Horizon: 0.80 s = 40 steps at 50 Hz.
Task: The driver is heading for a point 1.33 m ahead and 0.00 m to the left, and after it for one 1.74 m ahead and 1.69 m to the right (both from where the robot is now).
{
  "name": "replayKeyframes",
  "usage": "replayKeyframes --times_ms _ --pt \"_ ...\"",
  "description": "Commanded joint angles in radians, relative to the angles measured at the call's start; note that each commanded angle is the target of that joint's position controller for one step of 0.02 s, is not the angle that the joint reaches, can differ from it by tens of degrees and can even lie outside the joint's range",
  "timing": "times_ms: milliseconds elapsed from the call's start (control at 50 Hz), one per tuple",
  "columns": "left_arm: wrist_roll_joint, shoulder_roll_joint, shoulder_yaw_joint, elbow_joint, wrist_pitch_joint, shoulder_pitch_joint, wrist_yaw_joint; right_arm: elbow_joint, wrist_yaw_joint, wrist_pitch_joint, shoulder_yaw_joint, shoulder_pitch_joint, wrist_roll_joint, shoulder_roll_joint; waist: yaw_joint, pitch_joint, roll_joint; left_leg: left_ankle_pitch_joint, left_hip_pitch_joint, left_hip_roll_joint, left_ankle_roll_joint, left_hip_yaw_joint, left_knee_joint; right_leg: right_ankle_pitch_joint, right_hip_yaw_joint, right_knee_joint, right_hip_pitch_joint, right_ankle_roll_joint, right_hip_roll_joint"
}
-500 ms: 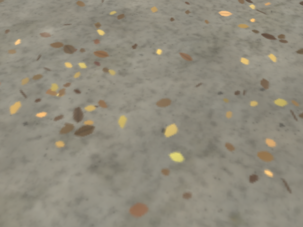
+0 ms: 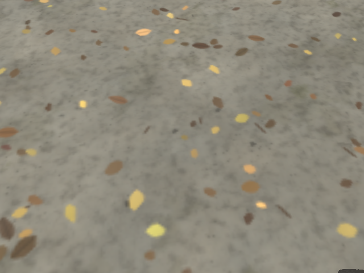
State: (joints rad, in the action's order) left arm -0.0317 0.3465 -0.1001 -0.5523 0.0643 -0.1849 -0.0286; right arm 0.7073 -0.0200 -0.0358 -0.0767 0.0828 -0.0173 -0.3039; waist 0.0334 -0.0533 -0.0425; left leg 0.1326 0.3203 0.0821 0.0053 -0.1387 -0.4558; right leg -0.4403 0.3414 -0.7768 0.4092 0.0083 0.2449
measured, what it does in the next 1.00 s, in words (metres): steps on the spot: right foot, then left foot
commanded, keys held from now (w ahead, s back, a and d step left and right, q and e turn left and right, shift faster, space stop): e+shift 0.30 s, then q+shift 0.70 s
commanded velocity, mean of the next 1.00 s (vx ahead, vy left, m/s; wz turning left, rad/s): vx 0.01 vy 0.00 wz -0.04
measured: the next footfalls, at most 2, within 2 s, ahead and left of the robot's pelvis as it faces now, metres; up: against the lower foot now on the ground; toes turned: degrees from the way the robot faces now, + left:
right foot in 0.44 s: +0.02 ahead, -0.14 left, +0.00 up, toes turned -23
left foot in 0.90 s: +0.08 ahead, +0.10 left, +0.00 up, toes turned +4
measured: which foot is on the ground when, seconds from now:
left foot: down 0.00-0.44, up 0.46-0.88, down 0.90-1.00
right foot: up 0.00-0.42, down 0.44-0.90, up 0.92-1.00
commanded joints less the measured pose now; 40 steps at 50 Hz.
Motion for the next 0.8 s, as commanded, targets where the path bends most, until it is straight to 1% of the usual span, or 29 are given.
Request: replayKeyframes --times_ms 20,40,60,80,120,140,180,220,280,300,320,360,380,400,420,440,460,480,500,520,540,560,600,620,640,680,720,760,800 --pt "0.0 0.198 -0.057 0.04 -0.013 -0.089 0.011 -0.112 -0.013 0.001 -0.026 -0.074 -0.004 -0.089 0.014 0.124 0.182 -0.123 -0.204 -0.362 -0.209 -0.259 0.127 -0.059 -0.103 -0.359 0.194 -0.075 -0.142" --pt "0.005 0.17 -0.05 0.022 -0.001 -0.105 0.005 -0.12 -0.023 0.012 -0.02 -0.082 0.006 -0.083 0.013 0.11 0.141 -0.064 -0.193 -0.32 -0.18 -0.195 0.122 -0.006 -0.129 -0.43 0.211 -0.086 -0.157" --pt "0.006 0.147 -0.041 0.023 0.005 -0.119 0.007 -0.123 -0.03 0.02 -0.015 -0.087 0.01 -0.083 0.004 0.079 0.139 -0.086 -0.165 -0.31 -0.184 -0.149 0.129 0.025 -0.162 -0.504 0.24 -0.096 -0.17" --pt "0.003 0.129 -0.033 0.03 0.006 -0.11 0.009 -0.122 -0.035 0.026 -0.01 -0.079 0.003 -0.084 -0.001 0.062 0.141 -0.114 -0.145 -0.296 -0.191 -0.096 0.144 0.046 -0.211 -0.535 0.253 -0.103 -0.192" --pt "-0.007 0.101 -0.019 0.057 0.0 -0.061 0.008 -0.115 -0.04 0.036 -0.01 -0.044 -0.009 -0.091 -0.033 0.058 0.17 -0.143 -0.189 -0.283 -0.207 -0.023 0.162 0.088 -0.272 -0.491 0.299 -0.121 -0.244" --pt "-0.007 0.095 -0.015 0.068 -0.003 -0.036 0.007 -0.11 -0.041 0.039 -0.012 -0.024 -0.012 -0.096 -0.051 0.066 0.177 -0.159 -0.226 -0.295 -0.218 -0.006 0.165 0.099 -0.286 -0.462 0.317 -0.133 -0.271" --pt "-0.002 0.082 -0.009 0.082 -0.008 -0.007 0.008 -0.1 -0.038 0.043 -0.02 0.007 -0.012 -0.113 -0.073 0.089 0.178 -0.196 -0.285 -0.328 -0.238 0.017 0.166 0.099 -0.299 -0.403 0.327 -0.15 -0.314" --pt "0.004 0.066 -0.003 0.089 -0.011 0.004 0.012 -0.091 -0.031 0.044 -0.029 0.011 -0.01 -0.131 -0.078 0.109 0.179 -0.216 -0.306 -0.349 -0.244 0.058 0.165 0.103 -0.312 -0.332 0.299 -0.15 -0.342" --pt "0.01 0.048 0.004 0.088 -0.009 0.013 0.021 -0.084 -0.016 0.044 -0.041 -0.006 -0.004 -0.151 -0.071 0.12 0.182 -0.217 -0.274 -0.372 -0.237 0.133 0.165 0.121 -0.346 -0.21 0.204 -0.129 -0.356" --pt "0.01 0.046 0.004 0.087 -0.006 0.013 0.024 -0.082 -0.01 0.043 -0.044 -0.012 -0.001 -0.156 -0.067 0.121 0.183 -0.22 -0.261 -0.378 -0.23 0.157 0.162 0.125 -0.361 -0.166 0.166 -0.117 -0.354" --pt "0.015 0.038 0.009 0.089 -0.006 0.023 0.026 -0.074 -0.004 0.042 -0.046 0.0 0.006 -0.161 -0.071 0.125 0.179 -0.252 -0.228 -0.375 -0.231 0.161 0.148 0.095 -0.37 -0.11 0.102 -0.104 -0.338" --pt "0.021 0.025 0.012 0.09 -0.003 0.024 0.027 -0.053 0.011 0.037 -0.046 0.027 0.031 -0.17 -0.061 0.14 0.184 -0.334 -0.235 -0.388 -0.236 0.141 0.107 0.045 -0.378 0.008 0.021 -0.073 -0.294" --pt "0.023 0.018 0.013 0.079 -0.002 0.001 0.027 -0.044 0.016 0.034 -0.042 0.024 0.046 -0.169 -0.041 0.149 0.182 -0.347 -0.241 -0.388 -0.225 0.133 0.073 0.072 -0.373 0.112 -0.033 -0.049 -0.277" --pt "0.026 0.013 0.012 0.05 -0.003 -0.052 0.028 -0.036 0.019 0.031 -0.033 0.009 0.061 -0.154 -0.007 0.156 0.176 -0.345 -0.211 -0.372 -0.199 0.142 0.021 0.175 -0.375 0.277 -0.135 -0.015 -0.259" --pt "0.031 0.03 0.01 0.023 -0.007 -0.097 0.025 -0.008 0.026 0.024 -0.01 0.045 0.066 -0.098 0.011 0.166 0.131 -0.261 -0.113 -0.335 -0.135 0.173 -0.033 0.356 -0.351 0.449 -0.31 0.017 -0.26" --pt "0.039 0.08 0.007 0.013 -0.011 -0.137 0.014 -0.009 0.041 0.012 0.031 0.087 0.019 -0.003 -0.014 0.251 -0.045 0.069 0.048 -0.253 -0.037 0.232 -0.163 0.685 -0.152 0.432 -0.553 0.051 -0.44" --pt "0.07 0.09 0.022 0.034 -0.021 -0.041 0.006 -0.021 0.054 0.006 0.048 0.115 -0.005 0.031 -0.058 0.255 -0.237 0.464 0.162 -0.192 0.043 0.229 -0.239 0.823 -0.021 0.381 -0.495 0.211 -0.638" --pt "0.086 0.027 0.032 0.038 -0.037 -0.018 0.013 -0.009 0.045 0.016 0.02 0.067 0.017 -0.073 0.004 0.255 -0.145 0.495 0.12 -0.201 0.07 0.151 -0.338 0.739 -0.079 0.392 -0.394 0.27 -0.613" --pt "0.084 0.056 0.023 0.019 -0.046 0.009 0.014 -0.017 0.041 0.025 -0.002 0.054 0.043 -0.125 -0.005 0.19 -0.159 0.48 0.173 -0.172 0.074 0.153 -0.439 0.697 -0.14 0.397 -0.373 0.255 -0.573" --pt "0.073 0.108 0.002 0.008 -0.049 0.02 0.009 0.001 0.028 0.036 -0.018 0.072 0.051 -0.15 0.0 0.158 -0.156 0.462 0.237 -0.156 0.077 0.152 -0.545 0.658 -0.175 0.408 -0.368 0.24 -0.555" --pt "0.058 0.118 -0.002 0.002 -0.052 0.038 0.002 0.011 0.016 0.051 -0.032 0.097 0.048 -0.171 -0.003 0.125 -0.157 0.431 0.268 -0.151 0.083 0.129 -0.632 0.668 -0.205 0.417 -0.335 0.232 -0.561" --pt "0.055 0.098 0.004 0.0 -0.054 0.06 -0.005 0.02 0.007 0.064 -0.038 0.127 0.05 -0.164 -0.02 0.106 -0.143 0.401 0.259 -0.14 0.09 0.119 -0.708 0.699 -0.247 0.425 -0.286 0.227 -0.558" --pt "0.06 0.039 0.02 0.002 -0.054 0.106 -0.017 0.021 -0.007 0.083 -0.039 0.164 0.055 -0.13 -0.043 0.092 -0.122 0.326 0.281 -0.14 0.107 0.129 -0.771 0.623 -0.318 0.452 -0.267 0.214 -0.551" --pt "0.061 0.02 0.024 -0.001 -0.054 0.117 -0.022 0.009 -0.011 0.09 -0.037 0.154 0.053 -0.113 -0.041 0.082 -0.114 0.289 0.298 -0.152 0.114 0.136 -0.749 0.571 -0.341 0.463 -0.271 0.209 -0.549" --pt "0.063 0.012 0.024 -0.008 -0.053 0.117 -0.026 -0.008 -0.012 0.093 -0.033 0.136 0.049 -0.097 -0.036 0.075 -0.101 0.26 0.309 -0.163 0.12 0.141 -0.708 0.536 -0.355 0.468 -0.282 0.207 -0.553" --pt "0.063 0.018 0.017 -0.022 -0.051 0.114 -0.032 -0.045 0.0 0.095 -0.021 0.11 0.041 -0.064 -0.025 0.084 -0.079 0.227 0.293 -0.185 0.121 0.153 -0.598 0.51 -0.382 0.464 -0.313 0.209 -0.565" --pt "0.059 0.046 0.003 -0.033 -0.049 0.114 -0.029 -0.082 0.019 0.093 -0.011 0.095 0.036 -0.043 -0.017 0.099 -0.075 0.236 0.25 -0.198 0.106 0.172 -0.505 0.533 -0.402 0.456 -0.323 0.219 -0.591" --pt "0.05 0.072 -0.01 -0.043 -0.05 0.114 -0.019 -0.111 0.035 0.095 -0.012 0.097 0.035 -0.049 -0.019 0.109 -0.076 0.25 0.201 -0.196 0.08 0.201 -0.437 0.584 -0.419 0.442 -0.32 0.221 -0.616" --pt "0.034 0.09 -0.021 -0.051 -0.055 0.121 -0.006 -0.131 0.044 0.105 -0.02 0.11 0.037 -0.064 -0.03 0.113 -0.085 0.261 0.162 -0.188 0.05 0.222 -0.38 0.618 -0.437 0.415 -0.324 0.203 -0.636"
Velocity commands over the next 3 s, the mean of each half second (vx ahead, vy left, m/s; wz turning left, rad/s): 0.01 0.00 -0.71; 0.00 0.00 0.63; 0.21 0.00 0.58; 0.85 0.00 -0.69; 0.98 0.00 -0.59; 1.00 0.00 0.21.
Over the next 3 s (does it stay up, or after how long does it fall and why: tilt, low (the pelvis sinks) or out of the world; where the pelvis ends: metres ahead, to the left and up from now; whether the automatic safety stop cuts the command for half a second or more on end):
stays up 1.36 -0.13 -0.01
